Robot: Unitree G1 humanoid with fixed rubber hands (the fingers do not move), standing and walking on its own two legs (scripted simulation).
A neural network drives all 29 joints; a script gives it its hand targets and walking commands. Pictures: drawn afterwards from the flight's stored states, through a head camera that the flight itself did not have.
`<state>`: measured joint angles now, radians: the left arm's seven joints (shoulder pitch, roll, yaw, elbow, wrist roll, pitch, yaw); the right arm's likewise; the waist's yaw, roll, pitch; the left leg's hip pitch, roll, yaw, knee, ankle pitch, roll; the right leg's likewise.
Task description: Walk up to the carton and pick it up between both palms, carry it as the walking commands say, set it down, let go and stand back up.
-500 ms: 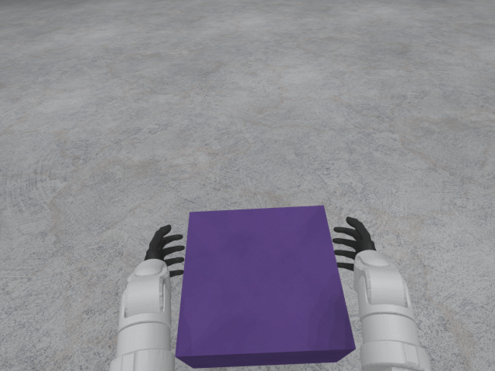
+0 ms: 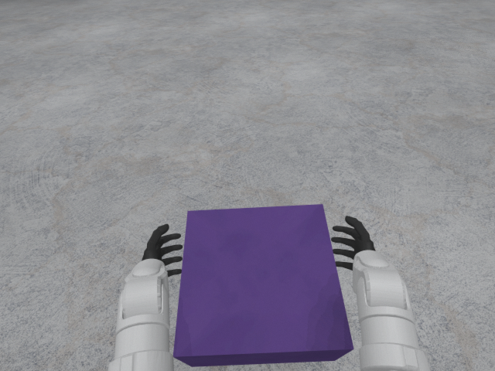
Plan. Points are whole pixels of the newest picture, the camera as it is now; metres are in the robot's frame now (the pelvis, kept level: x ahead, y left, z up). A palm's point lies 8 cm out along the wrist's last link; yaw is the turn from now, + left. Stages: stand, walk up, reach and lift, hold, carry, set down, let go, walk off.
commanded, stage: reach and lift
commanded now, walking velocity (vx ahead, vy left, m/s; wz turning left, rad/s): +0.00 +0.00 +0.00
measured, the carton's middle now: (258, 283) +0.30 +0.00 -0.05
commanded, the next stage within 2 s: hold in 0.26 s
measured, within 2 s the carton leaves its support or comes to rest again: neither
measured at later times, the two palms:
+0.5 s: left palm (155, 272) +0.27 +0.18 +0.05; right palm (366, 263) +0.28 -0.17 +0.05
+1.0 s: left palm (157, 273) +0.27 +0.17 +0.04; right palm (367, 264) +0.28 -0.18 +0.05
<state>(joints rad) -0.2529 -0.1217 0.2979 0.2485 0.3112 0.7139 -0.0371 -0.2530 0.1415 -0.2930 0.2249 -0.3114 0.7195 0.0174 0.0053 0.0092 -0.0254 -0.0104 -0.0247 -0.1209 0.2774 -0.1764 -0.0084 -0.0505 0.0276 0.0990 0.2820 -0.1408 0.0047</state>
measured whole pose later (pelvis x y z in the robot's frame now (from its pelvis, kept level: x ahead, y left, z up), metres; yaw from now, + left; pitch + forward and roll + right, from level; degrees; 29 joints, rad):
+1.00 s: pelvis +0.00 +0.00 +0.00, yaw +0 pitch -5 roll +0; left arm -0.21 -0.14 0.28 0.21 0.31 0.72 -0.02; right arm -0.22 0.14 -0.28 0.20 -0.31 0.72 0.02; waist 0.00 0.01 -0.03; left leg -0.01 -0.03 -0.12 0.29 -0.18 -0.01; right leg -0.06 0.03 0.09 0.30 -0.15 0.00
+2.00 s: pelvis +0.20 -0.06 -0.02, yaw -5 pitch +6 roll -1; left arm -0.11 -0.13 0.10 -0.43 0.11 1.19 0.20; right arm -0.07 0.13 -0.13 -0.53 -0.09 1.21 -0.20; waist -0.04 0.04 -0.13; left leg -0.22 0.09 0.08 0.81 -0.47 -0.03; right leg -0.40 0.02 -0.20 0.57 -0.25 -0.11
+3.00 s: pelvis +0.84 -0.21 -0.01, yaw -6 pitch +6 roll +1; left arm -0.04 -0.13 0.09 -0.49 0.11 1.20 0.18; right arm -0.06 0.13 -0.12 -0.50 -0.12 1.19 -0.16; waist 0.03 0.01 -0.06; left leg -0.45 0.08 0.07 0.99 -0.34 -0.01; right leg -0.34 -0.04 -0.24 0.40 -0.17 -0.08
